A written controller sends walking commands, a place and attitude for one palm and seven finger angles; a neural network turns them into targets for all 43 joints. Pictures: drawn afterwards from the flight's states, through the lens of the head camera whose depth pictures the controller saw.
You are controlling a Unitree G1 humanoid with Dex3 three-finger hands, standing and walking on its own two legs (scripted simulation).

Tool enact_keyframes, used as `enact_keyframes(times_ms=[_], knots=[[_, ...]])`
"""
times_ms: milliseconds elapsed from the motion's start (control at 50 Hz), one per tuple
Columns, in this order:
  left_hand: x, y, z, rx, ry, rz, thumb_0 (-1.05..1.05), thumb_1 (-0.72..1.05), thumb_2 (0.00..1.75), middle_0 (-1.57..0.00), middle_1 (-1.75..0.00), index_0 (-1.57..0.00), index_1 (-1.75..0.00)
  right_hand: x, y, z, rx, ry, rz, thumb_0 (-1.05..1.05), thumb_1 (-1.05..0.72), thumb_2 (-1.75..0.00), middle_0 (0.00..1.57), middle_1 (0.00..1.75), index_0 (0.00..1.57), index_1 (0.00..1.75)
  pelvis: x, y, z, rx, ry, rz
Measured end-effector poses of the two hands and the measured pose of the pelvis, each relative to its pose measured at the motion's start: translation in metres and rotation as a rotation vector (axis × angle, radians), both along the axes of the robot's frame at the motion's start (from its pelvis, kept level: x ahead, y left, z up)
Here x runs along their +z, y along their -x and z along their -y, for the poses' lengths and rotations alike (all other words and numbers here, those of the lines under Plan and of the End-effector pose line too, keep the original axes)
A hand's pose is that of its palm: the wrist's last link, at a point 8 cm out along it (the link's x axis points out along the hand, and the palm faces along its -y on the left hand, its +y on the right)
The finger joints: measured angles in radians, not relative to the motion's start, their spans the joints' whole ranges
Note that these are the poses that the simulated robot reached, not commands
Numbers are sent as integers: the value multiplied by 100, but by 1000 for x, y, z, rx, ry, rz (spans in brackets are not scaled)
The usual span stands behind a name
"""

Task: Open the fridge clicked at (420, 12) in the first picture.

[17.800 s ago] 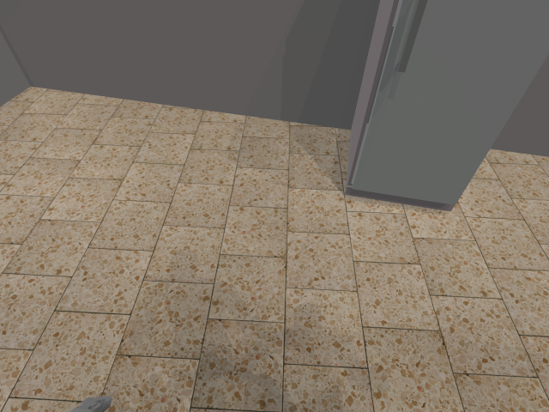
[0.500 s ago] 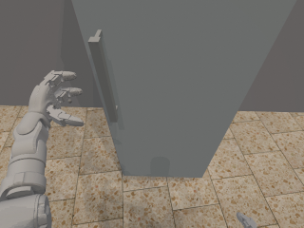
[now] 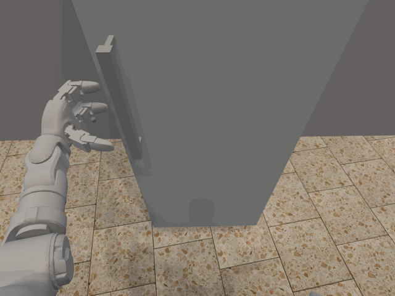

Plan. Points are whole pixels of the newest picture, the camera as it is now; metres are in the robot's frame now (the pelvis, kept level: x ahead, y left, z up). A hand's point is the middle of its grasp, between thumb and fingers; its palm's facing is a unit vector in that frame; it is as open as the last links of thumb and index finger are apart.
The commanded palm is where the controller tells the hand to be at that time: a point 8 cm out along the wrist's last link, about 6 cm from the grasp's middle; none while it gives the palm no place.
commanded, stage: move the hooked fingers beside the handle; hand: left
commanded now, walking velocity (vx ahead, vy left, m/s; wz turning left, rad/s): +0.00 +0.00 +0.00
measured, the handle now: (126, 107) +0.49 +0.16 +0.12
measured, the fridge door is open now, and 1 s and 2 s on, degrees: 0 0 0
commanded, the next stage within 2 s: feel for the door with the fingertips in 1.88 s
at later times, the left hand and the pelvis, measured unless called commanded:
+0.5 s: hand (94, 128) +0.42 +0.21 +0.13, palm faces +0.03 -1.00 +0.00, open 14.0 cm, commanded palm +0.39 +0.26 +0.13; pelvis -0.01 +0.00 +0.00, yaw +1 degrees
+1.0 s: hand (87, 123) +0.41 +0.21 +0.15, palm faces +0.03 -1.00 -0.01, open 14.0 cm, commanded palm +0.38 +0.27 +0.13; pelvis +0.00 +0.00 +0.00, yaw +1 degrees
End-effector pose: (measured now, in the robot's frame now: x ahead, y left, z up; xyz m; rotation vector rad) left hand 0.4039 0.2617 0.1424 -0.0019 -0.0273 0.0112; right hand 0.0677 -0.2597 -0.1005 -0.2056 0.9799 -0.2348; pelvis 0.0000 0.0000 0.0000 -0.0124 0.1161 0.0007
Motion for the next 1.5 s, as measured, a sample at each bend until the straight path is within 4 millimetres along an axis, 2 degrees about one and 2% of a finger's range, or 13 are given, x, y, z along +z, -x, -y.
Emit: enact_keyframes(times_ms=[100,180,300,440,500,660,800,880,1020,1140,1200,1360,1500], knots=[[-10,8,-12,25,9,-33,-1,-50,30,-30,-120,-30,-120,1,-1,0,-8,-1,-6,1,-90,-90,20,30,20,30,0,-2,1,-2,0,4],[-9,16,-18,35,-6,-7,-1,-50,30,-30,-120,-30,-120,2,-5,1,4,9,-3,1,-90,-90,20,30,20,30,0,0,1,5,4,7],[4,18,-7,-14,-3,44,-2,-50,30,-30,-120,-30,-120,3,-20,-1,33,15,24,1,-90,-90,20,30,20,30,0,1,-1,21,8,14],[-13,11,0,-3,16,-58,-1,-50,30,-30,-120,-30,-120,7,-32,-7,50,7,73,1,-90,-90,20,30,20,30,-2,6,-2,23,5,8],[-14,10,1,16,2,-38,-1,-50,30,-30,-120,-30,-120,6,-30,-8,54,6,70,1,-90,-90,20,30,20,30,-2,8,-2,20,6,5],[7,5,0,7,-13,35,-2,-50,30,-30,-120,-30,-120,-1,-13,-8,31,-3,17,1,-90,-90,20,30,20,30,-2,4,-1,17,7,7],[-12,8,1,-4,9,-54,-1,-50,30,-30,-120,-30,-120,-3,-3,-4,11,-6,-10,1,-90,-90,20,30,20,30,-1,3,-2,10,3,3],[-14,13,-2,23,2,-9,-1,-50,30,-30,-120,-30,-120,-1,-3,-2,9,5,-9,1,-90,-90,20,30,20,30,-1,3,-1,7,4,6],[5,16,-5,14,-11,50,-2,-50,30,-30,-120,-30,-120,2,-13,0,15,11,18,1,-90,-90,20,30,20,30,-1,2,0,13,6,18],[-11,14,-9,6,12,-65,-1,-50,30,-30,-120,-30,-120,5,-23,-2,33,13,43,1,-90,-90,20,30,20,30,-1,5,0,22,6,10],[-16,13,-9,14,6,-56,-1,-50,30,-30,-120,-30,-120,5,-25,-3,45,18,42,1,-90,-90,20,30,20,30,-2,7,0,24,8,3],[1,1,1,-1,6,28,-2,-50,30,-30,-120,-30,-120,1,-19,-5,40,15,16,1,-90,-90,20,30,20,30,-3,4,-1,24,9,-1],[-18,-5,-12,20,11,-75,-1,-50,30,-30,-120,-30,-120,-1,-7,-4,6,8,-12,1,-90,-90,20,30,20,30,-3,0,-2,8,6,-18]])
